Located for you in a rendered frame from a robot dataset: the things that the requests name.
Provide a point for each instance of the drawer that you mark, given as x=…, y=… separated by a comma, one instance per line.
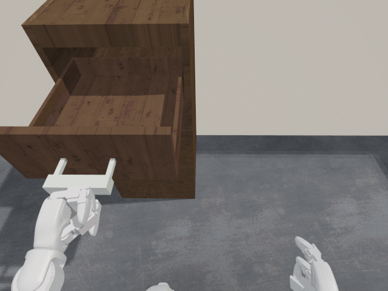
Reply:
x=127, y=108

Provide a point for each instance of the handle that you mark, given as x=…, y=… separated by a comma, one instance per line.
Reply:
x=100, y=184

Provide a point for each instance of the robot left forearm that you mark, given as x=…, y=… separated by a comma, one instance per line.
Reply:
x=42, y=271

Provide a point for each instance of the robot right hand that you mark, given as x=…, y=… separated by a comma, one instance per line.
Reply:
x=319, y=276

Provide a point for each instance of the robot left hand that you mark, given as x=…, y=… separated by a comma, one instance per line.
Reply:
x=76, y=205

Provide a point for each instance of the cabinet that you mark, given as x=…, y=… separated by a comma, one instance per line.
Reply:
x=63, y=29

